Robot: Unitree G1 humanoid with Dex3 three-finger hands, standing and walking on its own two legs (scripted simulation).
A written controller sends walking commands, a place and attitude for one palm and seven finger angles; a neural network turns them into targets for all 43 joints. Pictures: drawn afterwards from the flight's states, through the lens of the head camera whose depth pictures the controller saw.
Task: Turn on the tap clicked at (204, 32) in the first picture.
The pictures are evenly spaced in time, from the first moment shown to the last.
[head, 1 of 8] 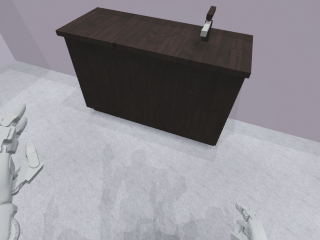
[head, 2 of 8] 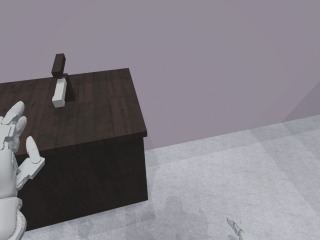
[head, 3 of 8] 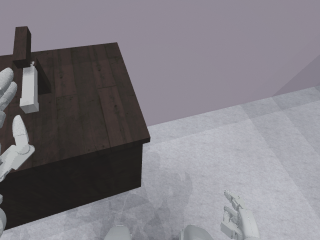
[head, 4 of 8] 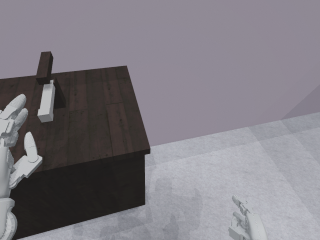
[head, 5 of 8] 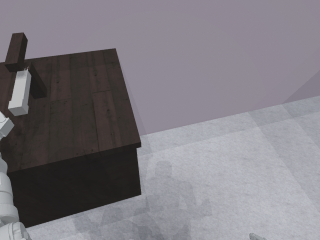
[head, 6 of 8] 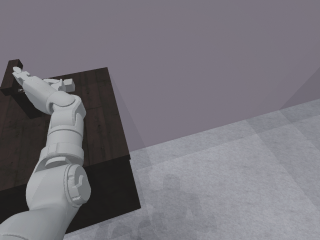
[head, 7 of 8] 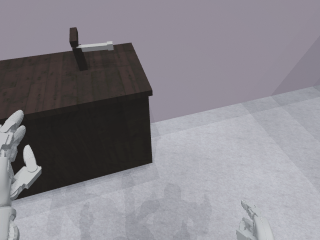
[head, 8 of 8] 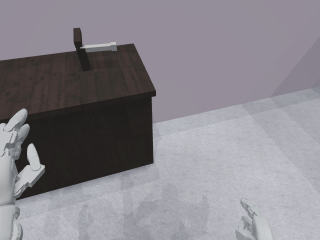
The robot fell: no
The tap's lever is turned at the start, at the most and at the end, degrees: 0 85 85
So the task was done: yes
